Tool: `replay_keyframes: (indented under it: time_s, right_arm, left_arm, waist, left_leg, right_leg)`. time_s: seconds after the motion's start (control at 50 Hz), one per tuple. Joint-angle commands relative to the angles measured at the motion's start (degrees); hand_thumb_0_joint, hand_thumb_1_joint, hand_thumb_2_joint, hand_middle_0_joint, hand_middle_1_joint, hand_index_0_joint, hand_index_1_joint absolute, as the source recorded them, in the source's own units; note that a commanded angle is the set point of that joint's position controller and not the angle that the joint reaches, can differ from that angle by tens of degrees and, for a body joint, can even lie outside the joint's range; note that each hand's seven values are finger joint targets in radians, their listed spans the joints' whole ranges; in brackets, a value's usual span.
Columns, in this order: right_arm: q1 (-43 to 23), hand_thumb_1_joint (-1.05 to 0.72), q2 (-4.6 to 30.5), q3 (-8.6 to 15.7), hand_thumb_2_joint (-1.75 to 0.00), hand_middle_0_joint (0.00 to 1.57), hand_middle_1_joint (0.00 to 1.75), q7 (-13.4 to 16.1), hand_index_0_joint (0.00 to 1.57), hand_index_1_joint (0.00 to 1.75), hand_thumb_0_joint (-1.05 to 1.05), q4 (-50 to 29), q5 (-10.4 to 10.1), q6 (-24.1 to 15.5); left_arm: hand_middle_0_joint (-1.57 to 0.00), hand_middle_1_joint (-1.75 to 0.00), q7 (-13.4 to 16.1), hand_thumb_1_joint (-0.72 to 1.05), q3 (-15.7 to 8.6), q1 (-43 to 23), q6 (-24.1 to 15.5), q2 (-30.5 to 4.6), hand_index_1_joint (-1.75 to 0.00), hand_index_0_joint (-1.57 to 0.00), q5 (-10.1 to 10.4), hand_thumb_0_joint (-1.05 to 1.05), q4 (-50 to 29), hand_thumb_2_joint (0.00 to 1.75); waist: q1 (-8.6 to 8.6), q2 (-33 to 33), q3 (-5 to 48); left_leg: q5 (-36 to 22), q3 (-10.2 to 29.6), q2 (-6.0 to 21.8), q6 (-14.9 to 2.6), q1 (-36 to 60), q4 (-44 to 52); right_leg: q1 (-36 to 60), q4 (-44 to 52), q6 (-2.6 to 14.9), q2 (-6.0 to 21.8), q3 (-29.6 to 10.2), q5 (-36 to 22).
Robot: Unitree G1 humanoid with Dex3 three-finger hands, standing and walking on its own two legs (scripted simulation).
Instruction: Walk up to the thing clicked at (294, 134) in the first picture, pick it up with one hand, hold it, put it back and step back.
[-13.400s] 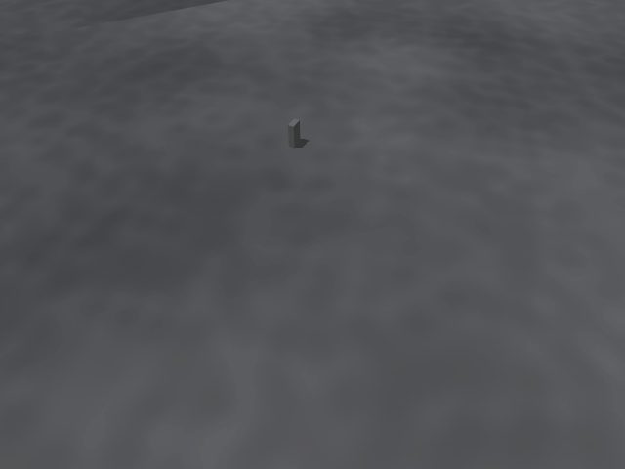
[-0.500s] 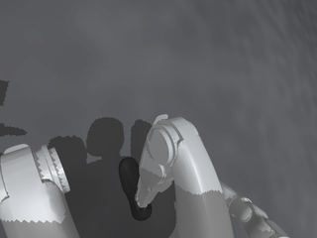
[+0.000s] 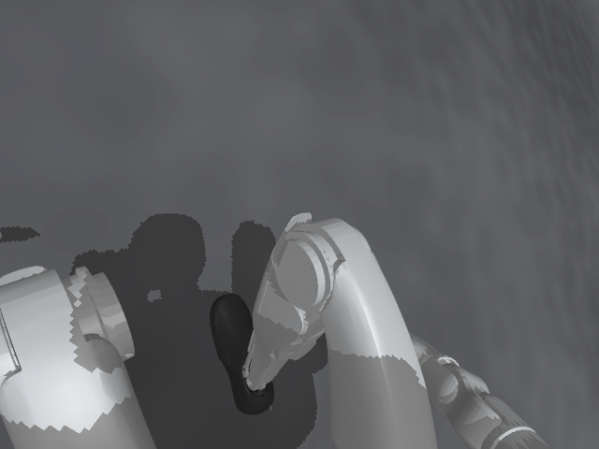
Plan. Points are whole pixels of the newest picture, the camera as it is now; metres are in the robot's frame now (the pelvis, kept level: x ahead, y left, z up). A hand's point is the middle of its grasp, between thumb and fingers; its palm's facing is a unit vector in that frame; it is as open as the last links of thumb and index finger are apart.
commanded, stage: rest palm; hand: left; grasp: from the side
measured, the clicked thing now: out of the picture +0.46 +0.31 -0.23
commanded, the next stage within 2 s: close in 0.26 s
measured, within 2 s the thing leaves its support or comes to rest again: neither
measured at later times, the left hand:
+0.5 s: hand out of the picture +0.43 +0.30 -0.19, palm faces +0.37 -0.93 -0.02, open 15.2 cm
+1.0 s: hand out of the picture +0.44 +0.30 -0.20, palm faces +0.39 -0.92 -0.02, open 10.0 cm
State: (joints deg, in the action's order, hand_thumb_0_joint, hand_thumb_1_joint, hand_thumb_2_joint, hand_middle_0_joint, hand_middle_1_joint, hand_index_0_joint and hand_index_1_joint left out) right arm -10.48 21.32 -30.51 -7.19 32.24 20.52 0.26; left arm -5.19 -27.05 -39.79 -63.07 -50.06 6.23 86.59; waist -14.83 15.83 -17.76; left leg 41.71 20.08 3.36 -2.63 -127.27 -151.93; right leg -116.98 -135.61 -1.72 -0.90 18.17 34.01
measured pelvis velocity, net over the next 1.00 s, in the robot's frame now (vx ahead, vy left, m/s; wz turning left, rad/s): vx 0.00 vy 0.00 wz -0.03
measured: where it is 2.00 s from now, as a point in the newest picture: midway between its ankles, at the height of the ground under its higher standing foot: (180, 413)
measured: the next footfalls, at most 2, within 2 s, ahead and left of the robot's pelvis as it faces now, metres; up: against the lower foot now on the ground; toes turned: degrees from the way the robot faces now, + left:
none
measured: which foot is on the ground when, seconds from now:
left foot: down 0.00-1.00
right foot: down 0.00-1.00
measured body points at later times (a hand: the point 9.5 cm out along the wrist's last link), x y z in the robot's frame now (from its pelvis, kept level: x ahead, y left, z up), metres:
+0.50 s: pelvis +0.00 +0.00 +0.00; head +0.23 +0.20 +0.32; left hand +0.40 +0.34 -0.19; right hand +0.17 -0.24 -0.03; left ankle +0.08 +0.11 -0.26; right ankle +0.15 -0.11 -0.26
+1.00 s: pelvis +0.00 +0.00 +0.01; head +0.24 +0.21 +0.31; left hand +0.41 +0.35 -0.19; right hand +0.17 -0.24 -0.02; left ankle +0.08 +0.11 -0.26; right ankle +0.15 -0.11 -0.26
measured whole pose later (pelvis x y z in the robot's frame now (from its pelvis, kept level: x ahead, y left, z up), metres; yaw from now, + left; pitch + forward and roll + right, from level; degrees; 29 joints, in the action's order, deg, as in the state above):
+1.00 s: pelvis +0.00 +0.00 +0.01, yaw -2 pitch +12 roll -21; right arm -12.9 21.1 -34.2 -6.7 31.5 22.6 1.8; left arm 0.2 -26.8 -42.6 -64.6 -55.9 3.9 90.6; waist -15.3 18.4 -20.0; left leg 42.4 22.8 3.6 -2.3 -126.0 -151.8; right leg -115.3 -133.5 -2.3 -2.3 20.0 33.2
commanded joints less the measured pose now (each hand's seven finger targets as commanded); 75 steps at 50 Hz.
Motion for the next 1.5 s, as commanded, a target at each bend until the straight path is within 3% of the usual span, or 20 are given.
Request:
replay_keyframes:
  time_s: [0.0,0.1,0.24,0.34,0.38,0.42,0.58,0.7,0.86,1.0,1.04,1.12,1.16,1.22,1.48]
  right_arm:
    - [2.6,-0.90,21.1,6.1,-0.91,0.20,0.30,1.2,0.20,0.30,0.00,-0.1,0.9,0.8]
    - [1.8,-0.89,21.6,5.9,-0.91,0.20,0.30,1.0,0.20,0.30,0.00,-0.1,1.2,1.2]
    - [1.2,-0.89,21.5,5.0,-0.91,0.20,0.30,0.9,0.20,0.30,0.00,-0.6,1.6,1.7]
    - [0.9,-0.89,21.4,4.5,-0.91,0.20,0.30,1.0,0.20,0.30,0.00,-0.4,1.8,1.9]
    - [0.6,-0.89,21.1,4.1,-0.90,0.20,0.30,1.0,0.20,0.30,0.00,-0.5,1.8,1.8]
    - [0.6,-0.89,21.5,4.2,-0.90,0.20,0.30,1.1,0.20,0.30,0.00,-0.3,1.8,1.7]
    - [0.5,-0.88,21.7,4.0,-0.90,0.20,0.30,1.4,0.20,0.30,0.00,-0.2,1.8,1.7]
    - [0.2,-0.88,22.2,3.8,-0.90,0.20,0.30,1.5,0.20,0.30,0.00,-0.6,1.8,1.8]
    - [-0.2,-0.86,21.5,3.1,-0.89,0.20,0.30,1.7,0.20,0.30,0.00,-0.6,2.5,2.3]
    - [0.0,-0.86,21.4,3.1,-0.89,0.20,0.30,1.9,0.20,0.30,0.00,-0.2,2.8,2.4]
    - [-0.5,-0.86,21.7,3.1,-0.89,0.20,0.30,1.9,0.20,0.30,0.00,-0.3,2.6,2.3]
    - [-0.6,-0.86,21.7,3.3,-0.89,0.20,0.30,2.0,0.20,0.30,0.00,-0.3,2.8,2.4]
    - [-0.4,-0.86,21.4,3.2,-0.89,0.20,0.30,1.8,0.20,0.30,0.00,-0.4,2.9,2.5]
    - [-0.4,-0.86,21.5,2.9,-0.89,0.20,0.30,1.7,0.20,0.30,0.00,-0.7,2.9,2.5]
    - [-0.5,-0.86,21.1,3.0,-0.89,0.20,0.30,1.7,0.20,0.30,0.00,-0.4,3.1,2.5]
  left_arm:
    - [-0.02,-0.06,1.7,-0.30,0.4,-12.9,-4.9,-8.6,-0.07,-0.01,-0.5,0.00,-7.1,0.21]
    - [-0.02,-0.06,2.6,-0.23,1.2,-12.5,-5.3,-7.8,-0.07,0.00,-1.2,0.00,-5.9,0.23]
    - [-0.02,-0.06,4.1,-0.21,0.7,-12.1,-5.5,-9.3,-0.08,0.00,-1.7,0.00,-5.4,0.25]
    - [-0.02,-0.07,4.9,-0.18,0.9,-13.2,-5.8,-10.0,-0.08,-0.01,-1.9,0.00,-5.3,0.26]
    - [-0.16,-0.19,5.1,-0.11,0.9,-13.5,-5.8,-11.1,-0.19,-0.14,-1.8,0.00,-5.6,0.31]
    - [-0.21,-0.23,5.0,-0.09,0.9,-14.2,-5.9,-10.7,-0.24,-0.20,-1.6,0.00,-5.3,0.35]
    - [-0.29,-0.32,4.0,0.05,2.1,-14.1,-5.2,-10.9,-0.32,-0.29,-2.0,0.00,-3.5,0.42]
    - [-0.38,-0.37,4.9,0.13,0.3,-14.7,-5.4,-12.0,-0.37,-0.37,-1.5,0.00,-3.1,0.47]
    - [-0.49,-0.48,5.4,0.30,0.4,-14.8,-5.8,-12.8,-0.48,-0.48,-2.5,0.00,-2.9,0.58]
    - [-0.57,-0.55,5.8,0.42,-0.2,-14.5,-5.6,-12.5,-0.55,-0.56,-1.8,0.00,-2.8,0.64]
    - [-0.60,-0.58,5.9,0.43,0.0,-15.2,-5.7,-12.6,-0.57,-0.59,-2.0,0.00,-2.9,0.66]
    - [-0.65,-0.63,5.9,0.52,0.6,-14.8,-5.5,-12.8,-0.62,-0.65,-3.2,0.00,-2.7,0.71]
    - [-0.66,-0.64,6.3,0.51,1.1,-15.1,-5.5,-11.6,-0.63,-0.66,-3.2,0.00,-2.8,0.72]
    - [-0.72,-0.69,6.7,0.53,-0.3,-14.6,-5.7,-12.6,-0.69,-0.71,-2.5,0.00,-2.8,0.77]
    - [-0.88,-0.90,7.3,0.62,0.6,-14.8,-5.4,-11.9,-0.90,-0.88,-3.0,0.00,-2.7,0.96]
  waist:
    - [-8.19,-32.2,31.3]
    - [-8.64,-33.6,29.8]
    - [-8.32,-33.8,29.5]
    - [-9.08,-33.2,29.1]
    - [-8.71,-32.2,29.3]
    - [-9.50,-31.8,28.2]
    - [-9.82,-32.3,27.5]
    - [-9.63,-33.0,27.2]
    - [-9.79,-33.8,26.8]
    - [-10.07,-32.5,28.8]
    - [-10.20,-32.6,26.8]
    - [-10.27,-33.5,26.3]
    - [-10.60,-33.2,26.4]
    - [-10.28,-32.5,27.7]
    - [-10.30,-32.2,28.0]
  left_leg:
    - [-9.6,-1.6,2.2,4.08,23.7,19.9]
    - [-9.5,-0.4,2.6,4.60,25.3,21.0]
    - [-11.0,-0.1,2.7,4.69,25.7,20.9]
    - [-10.5,-0.5,2.6,4.29,24.5,20.0]
    - [-9.4,-1.5,2.4,3.79,23.1,19.1]
    - [-7.7,-1.0,2.6,3.77,22.6,19.6]
    - [-6.8,0.0,3.0,4.10,23.6,20.9]
    - [-8.6,1.3,3.3,4.58,24.9,21.4]
    - [-10.7,0.5,3.5,4.42,25.5,20.8]
    - [-10.4,0.1,3.3,4.00,25.5,20.0]
    - [-8.0,0.7,3.4,4.08,24.3,20.9]
    - [-8.9,1.4,3.8,4.53,25.8,21.6]
    - [-9.3,1.4,3.6,4.47,25.7,21.6]
    - [-10.2,1.3,3.5,4.35,25.7,21.0]
    - [-8.4,0.6,3.4,4.04,25.0,20.9]
  right_leg:
    - [14.4,8.3,1.81,-4.0,2.4,-10.2]
    - [13.0,7.9,1.88,-4.0,3.1,-9.7]
    - [13.6,8.1,1.88,-4.3,3.4,-10.6]
    - [14.7,8.6,1.67,-4.4,3.1,-11.0]
    - [15.5,9.5,1.67,-4.7,2.5,-10.3]
    - [14.7,9.6,1.63,-4.6,2.9,-9.3]
    - [13.4,9.7,1.79,-4.8,3.5,-8.3]
    - [13.0,8.8,1.79,-4.7,4.1,-9.5]
    - [14.3,9.5,1.75,-4.9,3.6,-11.0]
    - [16.0,10.4,1.60,-5.2,3.5,-11.0]
    - [14.4,10.2,1.72,-5.1,4.0,-9.2]
    - [13.2,9.5,1.81,-4.9,4.2,-9.4]
    - [13.9,9.6,1.76,-4.9,4.3,-9.8]
    - [15.0,9.8,1.67,-5.1,4.3,-10.5]
    - [15.2,10.5,1.79,-5.4,4.0,-9.3]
